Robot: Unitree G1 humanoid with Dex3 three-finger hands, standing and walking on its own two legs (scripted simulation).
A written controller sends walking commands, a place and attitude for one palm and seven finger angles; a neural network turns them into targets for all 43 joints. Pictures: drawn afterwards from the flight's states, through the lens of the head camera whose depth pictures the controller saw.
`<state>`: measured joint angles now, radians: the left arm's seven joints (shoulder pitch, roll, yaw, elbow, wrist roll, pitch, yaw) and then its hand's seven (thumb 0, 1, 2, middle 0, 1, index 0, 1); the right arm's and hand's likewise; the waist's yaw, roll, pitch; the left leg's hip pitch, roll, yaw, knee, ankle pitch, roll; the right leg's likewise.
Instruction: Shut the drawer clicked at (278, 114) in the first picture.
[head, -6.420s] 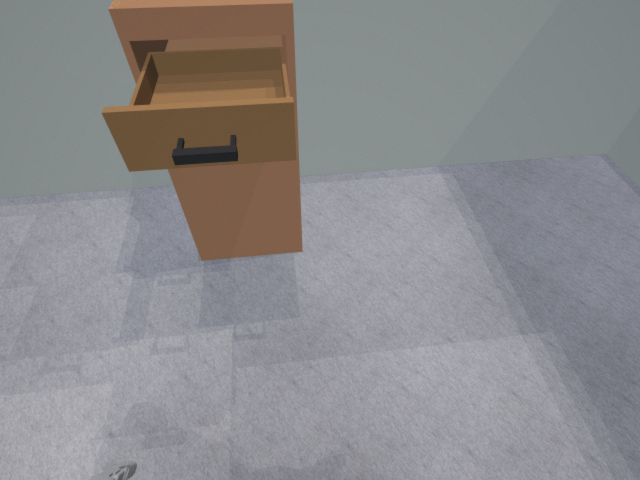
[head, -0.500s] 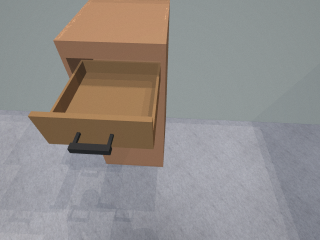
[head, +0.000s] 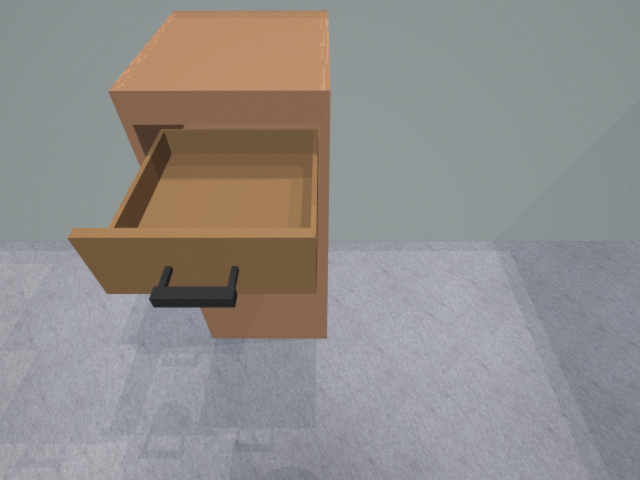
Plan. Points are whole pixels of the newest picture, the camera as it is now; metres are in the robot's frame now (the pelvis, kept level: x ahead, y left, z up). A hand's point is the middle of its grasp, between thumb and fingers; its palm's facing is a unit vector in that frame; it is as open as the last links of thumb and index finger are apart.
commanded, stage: look again from close up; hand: left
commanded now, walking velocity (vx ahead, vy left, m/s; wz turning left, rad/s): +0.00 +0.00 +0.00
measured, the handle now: (197, 285) +0.39 +0.21 +0.00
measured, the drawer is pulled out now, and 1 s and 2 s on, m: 0.30 0.30 0.30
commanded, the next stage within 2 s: shuffle to correct the standing spot in 0.32 s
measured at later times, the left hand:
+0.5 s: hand out of the picture -0.01 +0.18 -0.17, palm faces +0.02 -0.99 -0.17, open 7.3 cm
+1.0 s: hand out of the picture +0.02 +0.15 -0.19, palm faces +0.08 -0.99 -0.13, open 7.3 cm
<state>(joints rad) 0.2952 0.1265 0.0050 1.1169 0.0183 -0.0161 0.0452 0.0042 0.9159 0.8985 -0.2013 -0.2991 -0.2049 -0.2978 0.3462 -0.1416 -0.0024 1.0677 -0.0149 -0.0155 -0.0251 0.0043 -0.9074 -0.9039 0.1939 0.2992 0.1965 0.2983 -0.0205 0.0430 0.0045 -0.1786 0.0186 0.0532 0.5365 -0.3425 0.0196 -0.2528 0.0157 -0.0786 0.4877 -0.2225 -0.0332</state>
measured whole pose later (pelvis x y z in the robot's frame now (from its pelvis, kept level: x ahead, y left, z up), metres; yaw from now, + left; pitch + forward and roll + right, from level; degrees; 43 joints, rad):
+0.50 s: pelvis +0.01 +0.02 +0.00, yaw -1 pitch -1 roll +1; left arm 0.31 0.11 -0.01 1.13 0.01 0.00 0.04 0.00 0.92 0.90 -0.20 -0.30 -0.20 -0.30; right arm 0.33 -0.14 0.03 1.13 -0.01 -0.03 -0.03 0.01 -0.91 -0.90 0.20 0.30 0.20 0.30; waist 0.00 0.01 0.05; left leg -0.10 -0.05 0.09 0.42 -0.30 0.06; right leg -0.23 -0.05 -0.04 0.50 -0.24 0.01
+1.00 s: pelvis +0.09 +0.00 -0.01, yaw +0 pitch -1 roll +0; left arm 0.39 0.11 0.02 1.13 0.02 -0.02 0.03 0.00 0.91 0.90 -0.20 -0.30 -0.20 -0.30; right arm 0.24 -0.17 -0.01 1.08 -0.02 -0.05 -0.03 0.03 -0.94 -0.90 0.20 0.30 0.20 0.30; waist 0.03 -0.04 0.07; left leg -0.30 0.02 0.09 0.61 -0.27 0.03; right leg -0.17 0.00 -0.07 0.62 -0.42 -0.02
